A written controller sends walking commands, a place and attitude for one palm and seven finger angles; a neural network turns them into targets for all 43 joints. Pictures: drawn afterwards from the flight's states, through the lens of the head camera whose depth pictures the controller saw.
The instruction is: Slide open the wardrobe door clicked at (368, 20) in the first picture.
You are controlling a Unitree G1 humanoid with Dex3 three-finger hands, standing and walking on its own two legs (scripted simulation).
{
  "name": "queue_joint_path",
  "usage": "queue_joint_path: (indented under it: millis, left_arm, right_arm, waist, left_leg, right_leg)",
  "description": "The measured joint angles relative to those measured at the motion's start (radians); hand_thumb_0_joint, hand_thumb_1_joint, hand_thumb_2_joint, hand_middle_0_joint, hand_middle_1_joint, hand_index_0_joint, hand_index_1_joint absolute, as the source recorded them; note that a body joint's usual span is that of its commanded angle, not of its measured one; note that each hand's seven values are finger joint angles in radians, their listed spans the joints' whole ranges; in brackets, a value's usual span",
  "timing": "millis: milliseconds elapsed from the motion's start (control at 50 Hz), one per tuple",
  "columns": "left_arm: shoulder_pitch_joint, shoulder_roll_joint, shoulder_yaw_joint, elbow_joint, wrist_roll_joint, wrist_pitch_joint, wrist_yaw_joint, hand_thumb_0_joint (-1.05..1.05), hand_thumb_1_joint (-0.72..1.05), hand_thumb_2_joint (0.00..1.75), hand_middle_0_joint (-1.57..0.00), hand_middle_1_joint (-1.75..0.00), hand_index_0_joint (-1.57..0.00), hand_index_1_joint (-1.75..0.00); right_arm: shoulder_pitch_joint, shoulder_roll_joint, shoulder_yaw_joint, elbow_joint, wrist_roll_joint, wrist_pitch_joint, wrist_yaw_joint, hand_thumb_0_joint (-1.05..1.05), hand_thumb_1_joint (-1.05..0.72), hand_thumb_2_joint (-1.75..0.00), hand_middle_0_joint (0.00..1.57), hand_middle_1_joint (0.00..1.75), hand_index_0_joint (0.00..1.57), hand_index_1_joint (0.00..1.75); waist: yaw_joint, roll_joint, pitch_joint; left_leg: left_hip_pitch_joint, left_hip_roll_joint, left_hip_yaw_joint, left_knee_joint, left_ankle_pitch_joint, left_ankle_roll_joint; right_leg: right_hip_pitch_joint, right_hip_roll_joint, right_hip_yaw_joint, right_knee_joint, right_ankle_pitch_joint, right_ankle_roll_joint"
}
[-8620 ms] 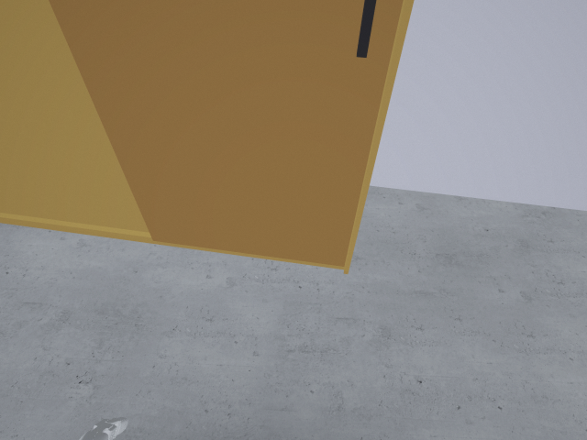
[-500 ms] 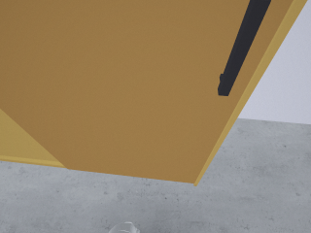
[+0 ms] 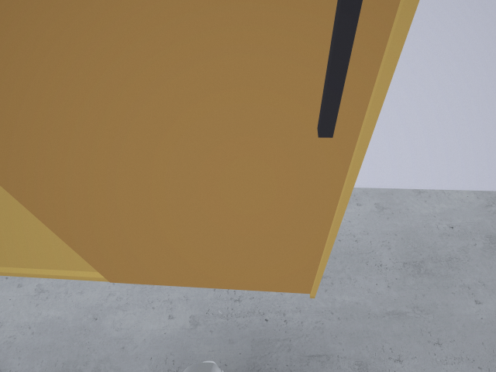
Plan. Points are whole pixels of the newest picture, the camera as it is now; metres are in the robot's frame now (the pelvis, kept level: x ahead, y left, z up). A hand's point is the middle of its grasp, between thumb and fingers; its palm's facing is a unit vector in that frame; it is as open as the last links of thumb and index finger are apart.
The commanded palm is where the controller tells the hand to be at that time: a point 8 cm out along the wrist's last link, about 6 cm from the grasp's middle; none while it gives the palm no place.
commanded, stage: come to a stop and stand still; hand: right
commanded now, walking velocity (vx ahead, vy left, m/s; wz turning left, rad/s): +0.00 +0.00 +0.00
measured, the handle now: (334, 66) +0.46 -0.10 +0.25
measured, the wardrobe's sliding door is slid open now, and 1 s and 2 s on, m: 0.00 0.00 0.00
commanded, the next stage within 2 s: look again from close up in 0.76 s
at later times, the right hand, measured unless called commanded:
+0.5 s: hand out of the picture -0.03 -0.18 -0.17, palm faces -0.02 +0.99 -0.16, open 7.4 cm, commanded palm none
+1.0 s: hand out of the picture -0.07 -0.18 -0.17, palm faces +0.00 +0.98 -0.18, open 7.4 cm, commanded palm none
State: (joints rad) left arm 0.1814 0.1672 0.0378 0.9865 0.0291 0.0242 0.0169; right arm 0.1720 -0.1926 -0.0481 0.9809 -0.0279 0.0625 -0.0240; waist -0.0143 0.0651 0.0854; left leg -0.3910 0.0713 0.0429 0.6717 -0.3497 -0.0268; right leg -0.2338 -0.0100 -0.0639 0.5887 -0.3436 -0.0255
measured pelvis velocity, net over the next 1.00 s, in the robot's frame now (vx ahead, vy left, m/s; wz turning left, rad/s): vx -0.05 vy -0.02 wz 0.00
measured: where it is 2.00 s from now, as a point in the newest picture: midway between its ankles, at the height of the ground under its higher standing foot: outside the picture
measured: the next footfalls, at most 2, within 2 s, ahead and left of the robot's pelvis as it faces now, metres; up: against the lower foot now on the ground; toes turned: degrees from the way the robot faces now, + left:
left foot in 0.22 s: -0.01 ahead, +0.11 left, +0.00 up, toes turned +4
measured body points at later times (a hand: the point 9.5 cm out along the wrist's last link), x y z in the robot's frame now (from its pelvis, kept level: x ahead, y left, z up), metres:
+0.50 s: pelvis -0.04 -0.02 +0.01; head -0.04 -0.02 +0.46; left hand -0.05 +0.21 -0.14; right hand -0.03 -0.23 -0.15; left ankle -0.05 +0.11 -0.73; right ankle -0.01 -0.10 -0.73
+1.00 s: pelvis -0.05 -0.02 +0.01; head -0.04 -0.02 +0.46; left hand -0.05 +0.20 -0.15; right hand -0.07 -0.23 -0.15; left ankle -0.05 +0.11 -0.73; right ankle -0.01 -0.10 -0.73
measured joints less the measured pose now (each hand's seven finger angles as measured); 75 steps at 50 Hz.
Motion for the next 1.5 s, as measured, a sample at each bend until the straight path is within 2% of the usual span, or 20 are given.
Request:
queue_joint_path:
  millis: [60, 100, 160, 220, 280, 360, 560, 860, 940, 1060, 1180, 1500]
  left_arm:
    - [0.024, -0.023, -0.016, 0.011, 0.004, 0.0, 0.007, 0.0, 0.91, 0.9, -0.2, -0.3, -0.19, -0.3]
    - [0.03, -0.023, -0.015, 0.02, 0.002, -0.001, 0.017, 0.0, 0.92, 0.9, -0.2, -0.3, -0.2, -0.3]
    - [0.032, -0.018, -0.015, 0.03, -0.001, -0.008, 0.017, 0.0, 0.93, 0.9, -0.2, -0.3, -0.2, -0.3]
    - [0.037, -0.018, -0.015, 0.042, -0.01, -0.015, 0.016, 0.0, 0.92, 0.9, -0.2, -0.3, -0.2, -0.3]
    - [0.032, -0.003, -0.009, 0.064, -0.019, -0.014, 0.018, 0.0, 0.92, 0.9, -0.2, -0.3, -0.2, -0.3]
    - [0.049, 0.001, -0.014, 0.094, -0.018, -0.012, 0.014, 0.0, 0.93, 0.9, -0.2, -0.3, -0.2, -0.3]
    - [0.112, -0.032, -0.03, 0.154, -0.013, -0.009, 0.005, 0.0, 0.91, 0.9, -0.2, -0.3, -0.19, -0.3]
    - [0.141, -0.055, -0.024, 0.162, -0.014, -0.016, 0.009, 0.0, 0.9, 0.9, -0.2, -0.3, -0.19, -0.3]
    - [0.125, -0.038, -0.037, 0.112, -0.013, -0.032, 0.002, 0.0, 0.9, 0.9, -0.2, -0.3, -0.19, -0.3]
    - [0.125, -0.008, -0.036, 0.078, -0.01, -0.033, 0.009, 0.01, 0.92, 0.9, -0.2, -0.3, -0.2, -0.3]
    - [0.105, 0.006, -0.034, 0.046, -0.01, -0.031, 0.002, 0.01, 0.93, 0.9, -0.2, -0.3, -0.19, -0.3]
    - [0.095, 0.0, -0.041, 0.052, -0.011, -0.027, -0.008, 0.0, 0.91, 0.9, -0.2, -0.3, -0.2, -0.3]
  right_arm:
    - [0.028, -0.006, -0.004, 0.021, -0.004, 0.008, 0.002, 0.0, -0.91, -0.9, 0.2, 0.3, 0.2, 0.3]
    - [0.05, -0.005, -0.001, 0.031, -0.003, 0.0, 0.002, 0.0, -0.91, -0.9, 0.2, 0.3, 0.2, 0.3]
    - [0.079, -0.002, 0.007, 0.049, 0.0, -0.011, 0.0, 0.0, -0.91, -0.9, 0.19, 0.3, 0.2, 0.3]
    - [0.101, -0.001, 0.016, 0.072, 0.002, -0.028, -0.003, 0.0, -0.91, -0.9, 0.19, 0.3, 0.2, 0.3]
    - [0.105, 0.026, 0.031, 0.107, 0.004, -0.039, -0.008, 0.0, -0.91, -0.9, 0.19, 0.3, 0.2, 0.3]
    - [0.117, 0.04, 0.044, 0.124, 0.006, -0.049, -0.008, 0.0, -0.91, -0.9, 0.19, 0.3, 0.2, 0.3]
    - [0.113, 0.053, 0.051, 0.138, 0.004, -0.049, -0.008, 0.01, -0.91, -0.9, 0.19, 0.3, 0.2, 0.3]
    - [0.167, 0.068, 0.047, 0.155, 0.003, -0.056, -0.011, 0.0, -0.91, -0.9, 0.19, 0.3, 0.2, 0.3]
    - [0.167, 0.075, 0.067, 0.149, 0.001, -0.086, -0.026, 0.0, -0.91, -0.9, 0.19, 0.3, 0.2, 0.3]
    - [0.171, 0.066, 0.067, 0.122, 0.006, -0.079, -0.024, 0.0, -0.91, -0.9, 0.2, 0.3, 0.2, 0.3]
    - [0.157, 0.046, 0.063, 0.078, 0.002, -0.075, -0.021, 0.0, -0.91, -0.9, 0.19, 0.3, 0.2, 0.3]
    - [0.158, 0.018, 0.064, 0.051, 0.002, -0.064, -0.009, 0.0, -0.91, -0.9, 0.19, 0.3, 0.2, 0.3]
  waist:
    - [-0.005, -0.005, -0.022]
    - [-0.008, -0.013, -0.03]
    - [-0.009, -0.021, -0.033]
    - [-0.007, -0.018, -0.037]
    - [0.006, -0.065, -0.03]
    - [0.017, -0.074, -0.04]
    - [0.02, -0.046, -0.06]
    - [0.018, -0.054, -0.056]
    - [0.024, -0.08, -0.035]
    - [0.021, -0.087, -0.074]
    - [0.018, -0.068, -0.094]
    - [0.013, -0.041, -0.08]
  left_leg:
    - [-0.005, -0.029, -0.029, 0.134, -0.044, 0.005]
    - [0.02, -0.036, -0.032, 0.154, -0.048, 0.004]
    - [0.099, -0.032, -0.018, 0.042, -0.048, -0.003]
    - [0.207, -0.023, -0.015, -0.172, 0.065, 0.0]
    - [0.231, -0.04, -0.012, -0.213, 0.061, 0.008]
    - [0.243, -0.04, -0.012, -0.232, 0.08, 0.008]
    - [0.244, -0.043, -0.009, -0.264, 0.119, 0.01]
    - [0.213, -0.04, -0.004, -0.258, 0.124, 0.01]
    - [0.194, -0.049, 0.007, -0.224, 0.112, 0.012]
    - [0.197, -0.032, 0.016, -0.167, 0.072, 0.006]
    - [0.194, -0.025, 0.012, -0.16, 0.074, 0.004]
    - [0.2, -0.032, 0.02, -0.218, 0.126, 0.005]
  right_leg:
    - [0.018, 0.003, -0.002, -0.069, 0.048, -0.013]
    - [0.025, 0.009, -0.006, -0.107, 0.073, -0.02]
    - [0.026, 0.02, -0.021, -0.136, 0.094, -0.026]
    - [0.01, 0.037, -0.042, -0.116, 0.09, -0.026]
    - [0.014, 0.02, -0.042, -0.113, 0.095, -0.026]
    - [0.036, 0.022, -0.042, -0.149, 0.121, -0.022]
    - [0.039, 0.02, -0.039, -0.189, 0.164, -0.02]
    - [0.008, 0.023, -0.034, -0.188, 0.174, -0.023]
    - [-0.036, 0.01, -0.023, -0.106, 0.139, -0.024]
    - [-0.034, 0.025, -0.014, -0.063, 0.113, -0.035]
    - [-0.026, 0.033, -0.019, -0.076, 0.124, -0.038]
    - [-0.026, 0.03, -0.012, -0.127, 0.174, -0.036]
